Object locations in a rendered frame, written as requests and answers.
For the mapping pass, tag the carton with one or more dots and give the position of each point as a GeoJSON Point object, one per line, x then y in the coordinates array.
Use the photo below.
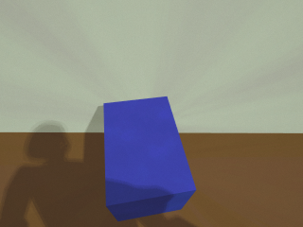
{"type": "Point", "coordinates": [146, 168]}

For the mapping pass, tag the table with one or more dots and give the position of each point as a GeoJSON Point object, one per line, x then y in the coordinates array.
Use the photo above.
{"type": "Point", "coordinates": [242, 179]}

